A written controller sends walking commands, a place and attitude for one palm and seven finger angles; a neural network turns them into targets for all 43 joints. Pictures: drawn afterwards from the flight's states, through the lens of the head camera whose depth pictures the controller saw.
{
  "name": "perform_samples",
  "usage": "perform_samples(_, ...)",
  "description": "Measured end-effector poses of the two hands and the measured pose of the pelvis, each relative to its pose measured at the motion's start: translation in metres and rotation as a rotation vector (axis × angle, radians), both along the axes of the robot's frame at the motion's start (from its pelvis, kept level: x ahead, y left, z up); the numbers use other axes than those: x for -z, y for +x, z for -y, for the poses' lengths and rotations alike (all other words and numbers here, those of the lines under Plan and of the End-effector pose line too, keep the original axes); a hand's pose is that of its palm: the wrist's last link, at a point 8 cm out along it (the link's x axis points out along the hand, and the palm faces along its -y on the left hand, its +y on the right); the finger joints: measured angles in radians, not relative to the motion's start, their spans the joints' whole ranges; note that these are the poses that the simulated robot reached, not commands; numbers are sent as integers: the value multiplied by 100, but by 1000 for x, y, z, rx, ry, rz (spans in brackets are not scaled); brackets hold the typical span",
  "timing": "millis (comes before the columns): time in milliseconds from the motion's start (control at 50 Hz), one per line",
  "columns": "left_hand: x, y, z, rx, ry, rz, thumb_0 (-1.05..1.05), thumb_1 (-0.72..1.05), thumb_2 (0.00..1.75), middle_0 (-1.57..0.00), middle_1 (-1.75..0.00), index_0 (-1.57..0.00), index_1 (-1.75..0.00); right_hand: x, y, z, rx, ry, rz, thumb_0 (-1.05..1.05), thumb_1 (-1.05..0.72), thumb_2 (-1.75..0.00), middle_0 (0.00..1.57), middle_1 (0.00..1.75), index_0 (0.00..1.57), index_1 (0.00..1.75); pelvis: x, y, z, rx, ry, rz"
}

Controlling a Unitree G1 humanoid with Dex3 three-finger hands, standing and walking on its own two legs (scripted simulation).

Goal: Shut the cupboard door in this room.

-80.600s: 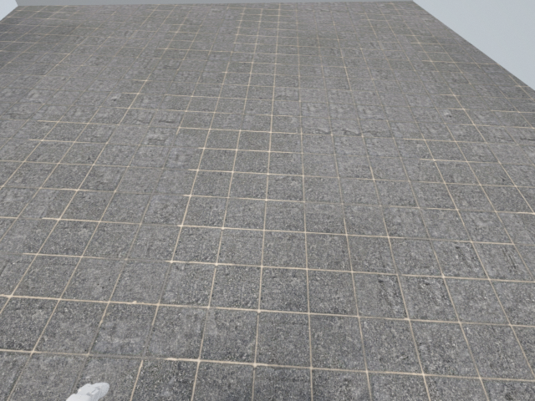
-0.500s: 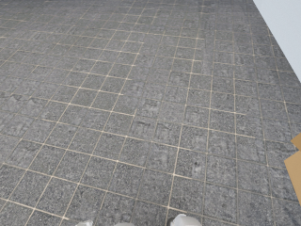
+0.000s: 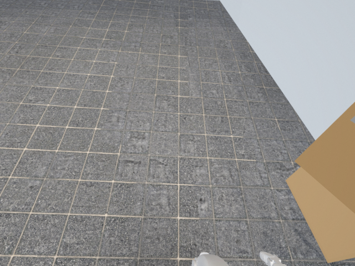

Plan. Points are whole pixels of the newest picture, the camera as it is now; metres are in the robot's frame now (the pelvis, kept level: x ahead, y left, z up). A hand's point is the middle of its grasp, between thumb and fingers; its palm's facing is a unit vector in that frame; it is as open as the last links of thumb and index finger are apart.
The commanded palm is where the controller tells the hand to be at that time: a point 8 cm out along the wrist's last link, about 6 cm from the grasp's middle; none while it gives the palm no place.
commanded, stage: turn to face it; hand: left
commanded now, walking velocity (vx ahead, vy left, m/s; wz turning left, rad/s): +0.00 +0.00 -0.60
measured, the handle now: out of the picture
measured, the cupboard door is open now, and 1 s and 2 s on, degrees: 27 27 27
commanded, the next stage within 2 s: take the last steps up to it in 1.34 s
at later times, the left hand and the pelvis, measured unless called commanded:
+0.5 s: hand (121, 254) +0.16 +0.15 -0.16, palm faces -0.31 -0.92 -0.25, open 7.4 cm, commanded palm none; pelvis +0.01 -0.01 +0.00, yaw -18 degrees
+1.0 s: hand (140, 230) +0.22 +0.11 -0.16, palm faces -0.56 -0.78 -0.28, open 7.4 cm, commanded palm none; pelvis +0.01 +0.00 -0.02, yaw -36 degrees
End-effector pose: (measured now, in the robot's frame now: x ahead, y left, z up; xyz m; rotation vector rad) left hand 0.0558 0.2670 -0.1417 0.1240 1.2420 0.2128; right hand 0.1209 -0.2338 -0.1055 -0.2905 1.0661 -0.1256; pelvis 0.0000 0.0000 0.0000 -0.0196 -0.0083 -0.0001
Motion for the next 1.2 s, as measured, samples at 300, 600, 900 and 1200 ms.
perform_samples(300,-13,107,41,328,70,83,1,91,90,-19,-30,-19,-30,44,-119,51,331,46,-162,0,-91,-90,20,30,20,30,16,6,17,222,3,-11)
perform_samples(600,2,126,62,468,3,13,1,90,90,-20,-30,-20,-30,22,-129,37,483,15,-93,1,-91,-90,20,30,19,30,10,18,-5,381,21,-14)
perform_samples(900,-14,182,84,659,20,40,1,91,90,-19,-30,-19,-30,27,-191,-8,660,79,-134,0,-91,-90,20,30,20,30,4,16,-11,581,0,-8)
perform_samples(1200,-14,172,125,790,33,12,1,90,90,-20,-30,-20,-30,28,-224,8,819,86,-134,1,-91,-90,20,30,19,30,1,16,-1,705,35,-15)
